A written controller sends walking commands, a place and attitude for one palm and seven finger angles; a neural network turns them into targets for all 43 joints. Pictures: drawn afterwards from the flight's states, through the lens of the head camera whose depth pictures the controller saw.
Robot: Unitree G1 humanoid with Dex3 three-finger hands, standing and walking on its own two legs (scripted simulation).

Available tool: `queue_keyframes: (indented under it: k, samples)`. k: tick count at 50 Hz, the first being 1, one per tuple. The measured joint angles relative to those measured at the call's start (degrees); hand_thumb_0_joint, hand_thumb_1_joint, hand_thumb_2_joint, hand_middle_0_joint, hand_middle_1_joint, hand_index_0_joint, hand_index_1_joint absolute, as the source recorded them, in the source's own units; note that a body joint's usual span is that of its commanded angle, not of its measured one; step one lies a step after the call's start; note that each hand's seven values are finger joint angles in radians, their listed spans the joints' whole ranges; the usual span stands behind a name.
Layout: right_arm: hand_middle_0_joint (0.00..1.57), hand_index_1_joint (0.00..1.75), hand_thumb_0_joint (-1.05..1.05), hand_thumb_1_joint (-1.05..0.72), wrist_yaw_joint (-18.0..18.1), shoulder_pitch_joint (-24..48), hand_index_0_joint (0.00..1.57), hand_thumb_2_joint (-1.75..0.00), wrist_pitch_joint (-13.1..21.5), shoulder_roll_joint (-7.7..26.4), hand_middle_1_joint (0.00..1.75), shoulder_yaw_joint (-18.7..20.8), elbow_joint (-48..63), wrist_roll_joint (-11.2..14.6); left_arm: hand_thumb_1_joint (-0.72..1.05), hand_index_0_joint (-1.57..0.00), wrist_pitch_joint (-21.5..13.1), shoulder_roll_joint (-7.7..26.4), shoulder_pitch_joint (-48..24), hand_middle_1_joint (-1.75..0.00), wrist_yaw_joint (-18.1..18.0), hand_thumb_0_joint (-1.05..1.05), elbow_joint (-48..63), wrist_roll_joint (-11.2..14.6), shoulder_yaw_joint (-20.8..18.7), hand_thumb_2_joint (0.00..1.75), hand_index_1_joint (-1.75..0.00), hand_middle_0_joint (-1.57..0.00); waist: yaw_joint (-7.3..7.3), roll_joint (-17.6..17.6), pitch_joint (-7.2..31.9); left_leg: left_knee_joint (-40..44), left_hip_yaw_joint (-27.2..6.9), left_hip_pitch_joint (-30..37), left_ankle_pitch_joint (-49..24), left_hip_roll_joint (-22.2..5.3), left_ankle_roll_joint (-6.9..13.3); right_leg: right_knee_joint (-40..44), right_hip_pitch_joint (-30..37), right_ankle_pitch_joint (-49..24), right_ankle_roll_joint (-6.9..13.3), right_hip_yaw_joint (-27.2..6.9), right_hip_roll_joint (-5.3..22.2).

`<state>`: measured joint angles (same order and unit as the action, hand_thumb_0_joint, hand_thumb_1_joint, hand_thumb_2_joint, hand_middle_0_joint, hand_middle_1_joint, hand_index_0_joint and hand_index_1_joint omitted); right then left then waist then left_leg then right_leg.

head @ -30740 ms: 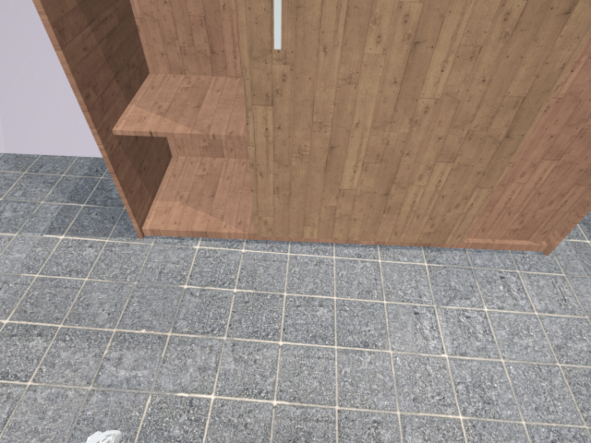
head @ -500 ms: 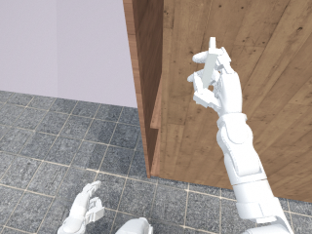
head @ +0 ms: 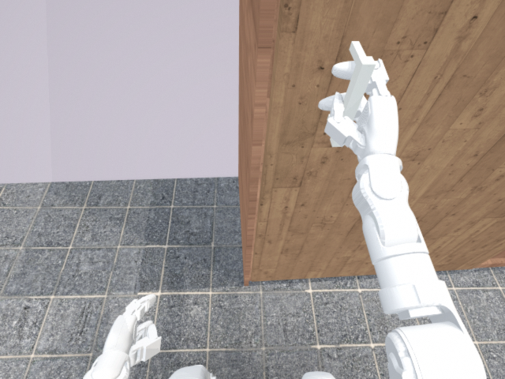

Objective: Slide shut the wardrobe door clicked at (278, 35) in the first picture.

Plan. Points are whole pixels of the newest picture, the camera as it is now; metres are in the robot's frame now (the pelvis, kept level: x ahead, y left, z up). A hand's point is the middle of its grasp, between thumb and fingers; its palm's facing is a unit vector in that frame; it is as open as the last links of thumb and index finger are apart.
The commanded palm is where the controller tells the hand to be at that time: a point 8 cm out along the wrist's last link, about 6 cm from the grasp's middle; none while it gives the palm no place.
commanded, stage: step sideways, sliding the door along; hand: right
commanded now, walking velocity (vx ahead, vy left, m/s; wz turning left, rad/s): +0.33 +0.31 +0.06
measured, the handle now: (346, 98) +0.46 -0.15 +0.18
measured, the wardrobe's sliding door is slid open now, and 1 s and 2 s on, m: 0.01 0.00 0.00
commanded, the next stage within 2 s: stop walking and hold the door there in 0.28 s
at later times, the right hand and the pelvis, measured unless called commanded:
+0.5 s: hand (326, 119) +0.43 -0.11 +0.18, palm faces +0.40 +0.89 -0.23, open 6.2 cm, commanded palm +0.38 -0.15 +0.18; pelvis +0.06 +0.15 +0.00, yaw +1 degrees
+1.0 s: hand (327, 118) +0.43 -0.11 +0.18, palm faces +0.56 +0.78 -0.29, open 6.0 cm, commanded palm +0.38 -0.14 +0.18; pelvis +0.08 +0.21 +0.01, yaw +6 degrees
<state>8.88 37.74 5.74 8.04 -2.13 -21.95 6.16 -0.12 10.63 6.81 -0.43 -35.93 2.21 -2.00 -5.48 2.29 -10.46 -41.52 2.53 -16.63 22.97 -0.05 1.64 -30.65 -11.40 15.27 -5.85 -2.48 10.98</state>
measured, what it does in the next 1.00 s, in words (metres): steps to the left: right foot, then left foot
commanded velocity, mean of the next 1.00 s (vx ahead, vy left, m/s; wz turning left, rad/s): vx -0.04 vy -0.01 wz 0.04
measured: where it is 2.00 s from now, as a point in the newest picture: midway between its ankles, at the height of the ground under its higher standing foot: outside the picture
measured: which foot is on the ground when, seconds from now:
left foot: down 0.00-0.24, up 0.26-0.50, down 0.52-1.00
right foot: down 0.00-0.06, up 0.08-0.20, down 0.22-0.52, up 0.54-0.72, down 0.74-1.00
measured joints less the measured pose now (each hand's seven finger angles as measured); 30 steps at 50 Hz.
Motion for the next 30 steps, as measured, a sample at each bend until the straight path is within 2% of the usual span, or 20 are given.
queue_keyframes:
  k: [2,3,4,6,7,8,9,10,11,12,15,17,19,21,23,25,26,27,28,30]
  samples:
    - [0.42,1.4,0.01,-0.83,-0.27,0.79,0.15,-0.87,-0.21,0.71,1.4,0.76,-0.26,-0.32,0.91,-0.2,0.19,0.26,-0.34,-0.3,0.47,0.01,0.73,0.61,0.16,0.9,-0.3,-0.2,-0.47,0.36,-0.52,4.26,0.7,1.18,-6.18,0.55,0.11,-2.66,-0.66,1.7,-0.02,-1.16,1.21]
    - [0.42,1.4,0.01,-0.83,0.09,0.6,0.14,-0.87,-0.25,0.68,1.4,1.48,-0.2,-0.53,0.91,-0.2,0.34,0.55,-0.89,-0.3,0.4,0.01,0.42,0.91,0.14,0.9,-0.3,-0.2,0.05,1.59,-0.9,3.63,1.9,1.61,-6.28,1.58,0.68,-4.11,-0.98,2.77,1.38,-2.21,2.27]
    - [0.41,1.4,0.01,-0.83,0.57,0.06,0.13,-0.87,-0.08,0.59,1.4,2.35,-0.31,-0.65,0.91,-0.2,0.56,0.63,-1.29,-0.3,0.17,0.01,-0.22,1.1,0.03,0.9,-0.3,-0.2,0.57,2.02,-0.7,3.25,2.69,1.77,-5.37,1.95,1.35,-6.43,-1.8,4.38,2.57,-2.95,2.02]
    - [0.4,1.4,0.01,-0.83,1.11,-1.62,0.14,-0.88,0.1,0.22,1.4,3.67,0.33,-0.64,0.91,-0.2,0.75,0.8,-1.58,-0.3,-0.41,0.01,-1.59,0.93,-0.13,0.9,-0.3,-0.2,0.78,1.3,0.15,4.79,3.04,2.11,-4.53,1.63,2.48,-15.12,-4.44,9.24,3.91,-2.51,-1.47]
    - [0.39,1.4,0.01,-0.83,1.36,-2.64,0.15,-0.88,-0.14,0.01,1.4,4.01,1.36,-0.48,0.91,-0.2,0.51,0.91,-1.43,-0.3,-0.61,0.01,-2.06,0.73,-0.26,0.9,-0.3,-0.2,0.54,0.73,0.47,6.56,2.86,2.49,-5.21,1.44,2.7,-18.04,-5.2,11.03,4.28,-1.22,-3.4]
    - [0.38,1.4,0.01,-0.83,1.61,-3.72,0.16,-0.88,-0.39,-0.11,1.4,4.22,2.63,-0.34,0.91,-0.2,0.27,0.97,-1.19,-0.3,-0.73,0.01,-2.34,0.52,-0.35,0.9,-0.3,-0.2,0.24,0.05,0.73,8.5,2.57,2.9,-6.23,1.31,2.86,-17.89,-5.05,11.92,4.54,0.71,-5.07]
    - [0.38,1.4,0.01,-0.82,1.9,-4.79,0.17,-0.88,-0.54,-0.04,1.4,4.33,3.99,-0.33,0.91,-0.2,0.14,0.97,-0.94,-0.3,-0.82,0.01,-2.45,0.39,-0.31,0.9,-0.3,-0.2,0.11,-0.76,0.98,10.11,2.32,3.14,-7.09,1.17,3.13,-14.22,-4.0,10.48,4.59,2.93,-6.53]
    - [0.38,1.4,0.01,-0.82,2.13,-5.77,0.18,-0.88,-0.6,0.22,1.4,4.41,5.41,-0.29,0.91,-0.2,0.14,1.02,-0.68,-0.3,-0.88,0.01,-2.27,0.3,-0.2,0.9,-0.3,-0.2,0.13,-1.49,1.23,10.74,2.15,2.97,-7.61,1.11,3.32,-7.65,-2.06,5.54,4.55,5.38,-7.61]
    - [0.39,1.4,0.01,-0.82,2.24,-6.62,0.19,-0.88,-0.69,0.59,1.4,4.52,6.93,-0.11,0.91,-0.2,0.15,1.3,-0.38,-0.3,-0.83,0.01,-1.66,0.28,-0.21,0.9,-0.3,-0.2,0.31,-1.38,1.52,9.72,2.1,2.09,-7.89,1.75,3.19,-1.21,0.17,-2.32,5.03,7.5,-7.48]
    - [0.39,1.4,0.02,-0.82,2.08,-7.03,0.19,-0.88,-0.75,1.23,1.4,4.53,8.29,0.41,0.91,-0.2,0.14,1.33,-0.2,-0.3,-0.63,0.01,-0.92,0.28,-0.57,0.9,-0.3,-0.2,0.64,-1.33,1.48,6.65,1.71,0.36,-7.83,2.43,2.04,1.63,1.39,-2.96,4.96,7.86,-6.75]
    - [0.4,1.4,0.02,-0.82,0.63,-7.14,0.19,-0.88,-0.34,2.86,1.4,5.13,10.27,0.72,0.91,-0.2,0.73,0.5,-0.02,-0.3,0.74,0.01,0.76,0.06,-1.39,0.9,-0.3,-0.19,0.52,-2.3,-0.18,-10.73,-1.07,-5.98,-0.45,3.09,-0.44,2.43,2.44,1.78,2.81,6.79,-5.32]
    - [0.4,1.4,0.02,-0.82,0.23,-7.73,0.19,-0.88,-0.35,3.39,1.4,5.94,11.65,0.61,0.91,-0.2,0.95,0.35,0.16,-0.3,1.49,0.01,1.56,-0.2,-1.13,0.9,-0.3,-0.19,-0.09,-1.39,-1.04,-18.38,-1.2,-9.04,1.64,2.6,-1.05,2.7,3.0,2.29,1.82,5.79,-3.14]
    - [0.41,1.4,0.01,-0.81,0.22,-8.61,0.18,-0.88,-0.54,3.8,1.4,6.92,13.24,0.67,0.91,-0.2,1.06,0.24,0.51,-0.3,2.09,0.01,2.3,-0.1,-0.69,0.9,-0.3,-0.19,-1.28,-0.11,-1.59,-20.9,-0.68,-10.9,2.01,1.13,-1.37,3.09,3.8,2.44,0.75,5.37,-0.43]
    - [0.42,1.4,0.0,-0.79,-0.62,-10.24,0.18,-0.88,0.25,5.35,1.4,9.05,14.37,0.08,0.91,-0.2,1.15,-0.07,0.19,-0.3,2.28,0.01,2.32,0.03,0.21,0.9,-0.3,-0.2,-2.18,0.86,-1.94,-18.32,-0.23,-11.0,1.38,-0.46,-1.8,3.46,5.09,2.86,-0.72,5.56,2.35]
    - [0.43,1.4,-0.02,-0.75,-1.91,-13.25,0.2,-0.87,1.91,9.9,1.4,12.06,14.79,-0.89,0.91,-0.2,1.72,-0.51,-0.77,-0.3,1.97,0.01,2.34,0.09,1.09,0.9,-0.3,-0.2,-1.91,2.14,-2.01,-9.3,0.83,-8.37,-1.32,-1.39,-1.81,1.69,5.95,4.27,-1.79,6.15,5.47]
    - [0.44,1.4,-0.05,-0.7,-2.6,-15.16,0.22,-0.85,2.04,14.38,1.4,15.02,14.49,-1.59,0.91,-0.2,0.93,-0.85,-0.64,-0.3,1.63,0.01,2.63,0.65,1.74,0.9,-0.3,-0.2,-1.9,2.09,-1.91,3.18,1.24,-3.36,-10.13,-2.34,-2.05,-3.86,5.54,6.96,-1.49,6.55,7.36]
    - [0.44,1.4,-0.07,-0.68,-2.87,-15.8,0.24,-0.85,1.95,16.43,1.4,16.89,14.01,-2.04,0.9,-0.21,0.26,-0.88,-0.82,-0.3,1.46,0.01,2.35,0.86,2.15,0.9,-0.3,-0.2,-1.43,1.57,-1.88,6.12,1.23,-1.3,-11.85,-2.64,-2.88,-7.91,4.56,8.28,-0.84,6.04,7.71]
    - [0.44,1.4,-0.08,-0.66,-2.74,-16.89,0.25,-0.84,2.34,17.07,1.4,19.39,13.49,-2.43,0.9,-0.21,-0.24,0.04,-2.07,-0.3,1.13,0.01,1.44,0.89,2.31,0.9,-0.3,-0.2,-0.33,2.93,-2.6,4.38,1.78,-1.19,-9.66,-1.78,-3.24,-12.43,3.18,8.85,0.51,3.96,7.85]
    - [0.45,1.4,-0.09,-0.65,-2.51,-18.28,0.26,-0.84,2.68,17.15,1.4,21.62,13.07,-2.48,0.9,-0.21,-0.56,1.14,-3.21,-0.3,0.59,0.01,0.5,0.91,2.16,0.9,-0.3,-0.2,0.79,3.97,-3.06,2.82,1.88,-1.47,-7.85,-1.36,-3.15,-17.1,1.34,10.38,1.56,1.75,5.9]
    - [0.45,1.4,-0.1,-0.64,-1.66,-21.03,0.28,-0.83,2.07,16.59,1.4,24.49,13.22,-2.13,0.91,-0.21,-1.04,3.3,-4.18,-0.3,-0.69,0.01,-0.81,0.82,1.46,0.9,-0.3,-0.2,1.79,4.13,-3.05,2.88,0.7,-1.74,-6.99,-1.75,-2.74,-23.97,-2.04,13.33,2.94,0.23,-0.84]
